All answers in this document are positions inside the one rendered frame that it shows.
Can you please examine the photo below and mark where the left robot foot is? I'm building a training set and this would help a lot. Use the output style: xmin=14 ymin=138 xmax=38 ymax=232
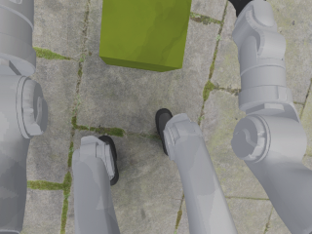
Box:
xmin=99 ymin=136 xmax=119 ymax=186

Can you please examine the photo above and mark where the robot left upper arm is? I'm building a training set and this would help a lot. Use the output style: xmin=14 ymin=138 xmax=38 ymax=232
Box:
xmin=0 ymin=74 xmax=49 ymax=234

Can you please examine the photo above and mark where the left robot forearm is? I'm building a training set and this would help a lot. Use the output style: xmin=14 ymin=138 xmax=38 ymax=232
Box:
xmin=0 ymin=0 xmax=36 ymax=77

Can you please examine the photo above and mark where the robot right thigh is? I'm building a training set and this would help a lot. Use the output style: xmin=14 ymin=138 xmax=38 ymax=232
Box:
xmin=163 ymin=119 xmax=238 ymax=234

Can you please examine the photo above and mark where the robot right upper arm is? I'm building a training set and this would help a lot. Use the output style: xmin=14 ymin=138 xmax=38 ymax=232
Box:
xmin=230 ymin=114 xmax=312 ymax=234

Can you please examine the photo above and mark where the carton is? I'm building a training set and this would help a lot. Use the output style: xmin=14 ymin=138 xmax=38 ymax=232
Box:
xmin=98 ymin=0 xmax=192 ymax=72

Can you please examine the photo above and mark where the right robot hand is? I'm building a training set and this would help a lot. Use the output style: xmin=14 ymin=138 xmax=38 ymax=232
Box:
xmin=228 ymin=0 xmax=266 ymax=18

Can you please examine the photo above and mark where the right robot forearm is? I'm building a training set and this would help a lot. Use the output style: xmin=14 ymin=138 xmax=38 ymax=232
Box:
xmin=232 ymin=0 xmax=307 ymax=143

